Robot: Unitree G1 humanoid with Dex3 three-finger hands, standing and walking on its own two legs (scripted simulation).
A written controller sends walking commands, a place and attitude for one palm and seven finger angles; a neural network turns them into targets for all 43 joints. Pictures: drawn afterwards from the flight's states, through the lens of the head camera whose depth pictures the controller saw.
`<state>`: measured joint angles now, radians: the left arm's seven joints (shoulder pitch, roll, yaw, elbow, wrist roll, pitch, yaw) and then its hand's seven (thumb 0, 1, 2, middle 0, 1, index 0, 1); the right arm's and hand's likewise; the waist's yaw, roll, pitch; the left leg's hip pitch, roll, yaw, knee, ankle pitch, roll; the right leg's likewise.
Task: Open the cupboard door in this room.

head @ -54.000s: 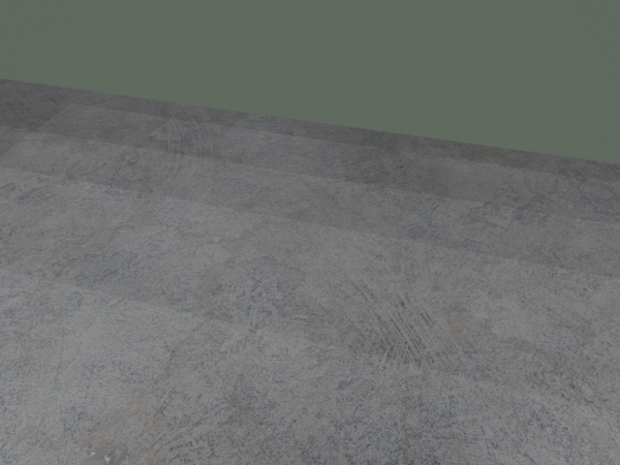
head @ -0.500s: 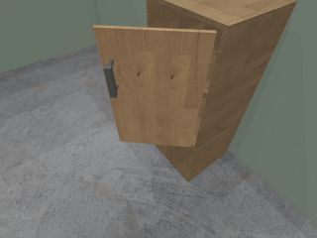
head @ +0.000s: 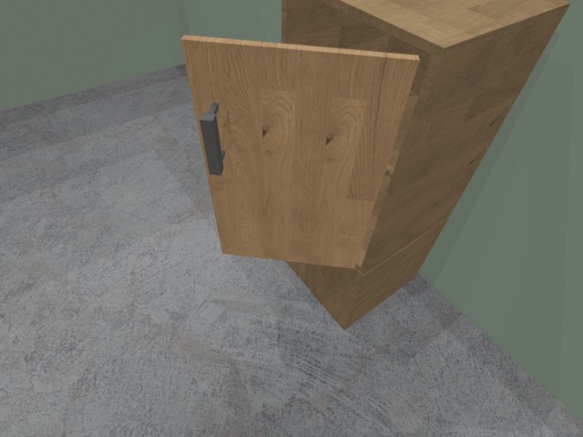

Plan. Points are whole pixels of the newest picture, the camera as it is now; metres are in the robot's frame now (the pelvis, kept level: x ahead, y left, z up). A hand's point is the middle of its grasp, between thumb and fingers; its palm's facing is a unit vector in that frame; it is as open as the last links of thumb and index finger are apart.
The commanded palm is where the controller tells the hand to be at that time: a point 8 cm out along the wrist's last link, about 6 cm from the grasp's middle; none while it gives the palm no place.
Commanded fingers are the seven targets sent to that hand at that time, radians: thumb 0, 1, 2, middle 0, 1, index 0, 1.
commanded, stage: look again from close up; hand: left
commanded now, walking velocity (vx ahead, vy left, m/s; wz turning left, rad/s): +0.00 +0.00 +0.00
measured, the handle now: (215, 139) +0.60 +0.19 +0.06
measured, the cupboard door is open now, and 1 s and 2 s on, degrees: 47 47 47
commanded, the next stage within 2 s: shuffle to correct the standing spot in 0.14 s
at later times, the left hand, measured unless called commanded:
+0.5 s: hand out of the picture +0.02 +0.20 -0.18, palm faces +0.01 -0.98 -0.20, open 7.4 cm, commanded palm none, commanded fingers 0.00 0.90 0.90 -0.20 -0.30 -0.20 -0.30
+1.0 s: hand out of the picture +0.11 +0.19 -0.19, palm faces +0.02 -0.98 -0.20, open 7.3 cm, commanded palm none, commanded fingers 0.00 0.90 0.90 -0.20 -0.30 -0.20 -0.30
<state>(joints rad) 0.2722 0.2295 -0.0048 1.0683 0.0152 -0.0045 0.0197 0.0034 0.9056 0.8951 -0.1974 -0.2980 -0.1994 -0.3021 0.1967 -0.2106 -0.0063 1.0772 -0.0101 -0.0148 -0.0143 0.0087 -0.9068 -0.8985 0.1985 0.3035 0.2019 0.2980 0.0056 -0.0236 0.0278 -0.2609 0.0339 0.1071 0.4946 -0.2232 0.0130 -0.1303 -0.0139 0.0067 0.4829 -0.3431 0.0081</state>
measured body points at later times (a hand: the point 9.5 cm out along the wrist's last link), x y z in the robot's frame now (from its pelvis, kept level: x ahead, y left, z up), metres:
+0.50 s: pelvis +0.03 +0.01 -0.01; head +0.04 +0.02 +0.44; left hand +0.02 +0.25 -0.17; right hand +0.06 -0.23 -0.16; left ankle +0.03 +0.11 -0.74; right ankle -0.05 -0.12 -0.74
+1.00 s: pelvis +0.06 +0.01 -0.01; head +0.08 +0.03 +0.44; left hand +0.11 +0.25 -0.17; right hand +0.09 -0.22 -0.16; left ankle +0.04 +0.12 -0.74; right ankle +0.02 -0.10 -0.74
